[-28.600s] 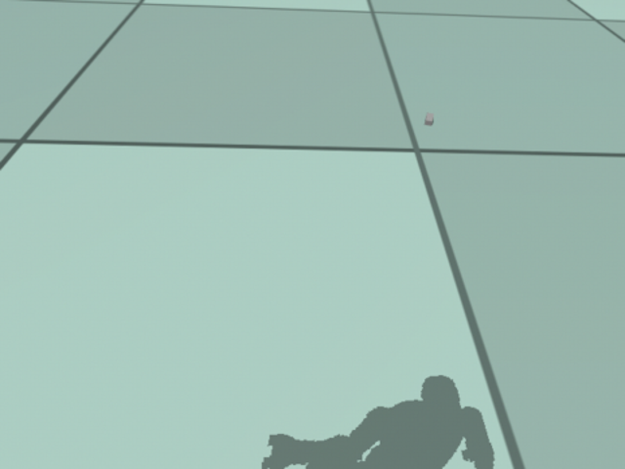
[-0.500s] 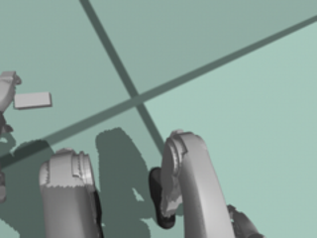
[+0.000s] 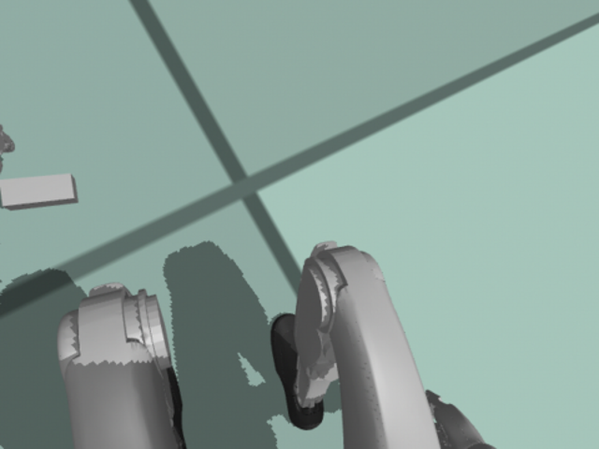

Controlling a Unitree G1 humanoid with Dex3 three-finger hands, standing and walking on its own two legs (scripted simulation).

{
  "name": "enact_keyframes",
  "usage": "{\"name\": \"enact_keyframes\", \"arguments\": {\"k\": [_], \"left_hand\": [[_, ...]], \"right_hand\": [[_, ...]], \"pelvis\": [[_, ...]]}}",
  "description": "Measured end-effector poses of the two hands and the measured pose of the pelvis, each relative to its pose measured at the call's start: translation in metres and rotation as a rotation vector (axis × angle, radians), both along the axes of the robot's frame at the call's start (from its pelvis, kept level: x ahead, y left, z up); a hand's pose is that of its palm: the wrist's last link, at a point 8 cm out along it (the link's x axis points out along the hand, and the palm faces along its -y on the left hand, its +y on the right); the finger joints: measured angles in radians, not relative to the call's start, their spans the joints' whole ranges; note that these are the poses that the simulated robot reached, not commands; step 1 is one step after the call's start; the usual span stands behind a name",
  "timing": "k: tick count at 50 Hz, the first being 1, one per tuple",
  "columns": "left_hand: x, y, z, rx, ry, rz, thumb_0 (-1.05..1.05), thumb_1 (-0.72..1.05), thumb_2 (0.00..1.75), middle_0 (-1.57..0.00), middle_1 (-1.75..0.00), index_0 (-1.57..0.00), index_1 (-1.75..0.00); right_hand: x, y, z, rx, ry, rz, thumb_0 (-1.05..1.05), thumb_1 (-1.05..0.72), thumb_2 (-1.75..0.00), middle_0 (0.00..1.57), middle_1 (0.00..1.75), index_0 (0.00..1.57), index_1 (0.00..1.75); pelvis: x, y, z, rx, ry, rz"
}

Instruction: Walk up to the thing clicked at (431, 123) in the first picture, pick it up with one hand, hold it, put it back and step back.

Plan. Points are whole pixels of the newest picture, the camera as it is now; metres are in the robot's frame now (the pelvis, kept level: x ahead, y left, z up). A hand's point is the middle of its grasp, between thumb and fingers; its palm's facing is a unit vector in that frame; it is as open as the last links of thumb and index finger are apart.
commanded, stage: rise first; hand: left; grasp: from above
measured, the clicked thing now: (40, 191) +0.48 +0.29 -0.30
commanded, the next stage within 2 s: approach in 0.84 s
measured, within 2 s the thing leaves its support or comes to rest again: neither
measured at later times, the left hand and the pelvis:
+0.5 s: hand out of the picture +0.44 +0.33 -0.18, palm faces -0.46 -0.07 -0.88, open 13.2 cm; pelvis +0.00 +0.00 +0.00, yaw +0 degrees
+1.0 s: hand out of the picture +0.44 +0.33 -0.18, palm faces -0.48 -0.07 -0.87, open 12.9 cm; pelvis +0.00 +0.00 +0.00, yaw +0 degrees
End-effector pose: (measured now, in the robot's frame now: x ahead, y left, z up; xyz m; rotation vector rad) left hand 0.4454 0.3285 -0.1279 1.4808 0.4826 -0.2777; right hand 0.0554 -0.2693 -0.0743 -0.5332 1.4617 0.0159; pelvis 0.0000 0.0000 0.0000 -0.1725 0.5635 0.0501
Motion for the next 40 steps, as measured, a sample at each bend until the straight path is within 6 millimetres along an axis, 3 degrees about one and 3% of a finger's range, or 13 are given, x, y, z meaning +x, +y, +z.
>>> {"name": "enact_keyframes", "arguments": {"k": [19,40], "left_hand": [[0.002,0.004,0.0,0.01,0.023,0.01,0.0,-0.36,0.89,-0.23,-0.84,-0.22,-0.85],[0.003,0.003,0.013,0.029,0.006,-0.008,0.0,-0.34,0.87,-0.26,-0.82,-0.25,-0.82]], "right_hand": [[-0.006,0.002,-0.001,0.019,0.011,0.001,0.0,-0.91,-0.9,0.2,0.3,0.2,0.3],[0.001,0.004,0.002,0.021,-0.014,-0.004,0.0,-0.91,-0.89,0.2,0.3,0.2,0.3]], "pelvis": [[-0.001,0.0,0.001,-0.002,-0.002,-0.004],[-0.001,0.0,0.005,0.001,0.007,0.001]]}}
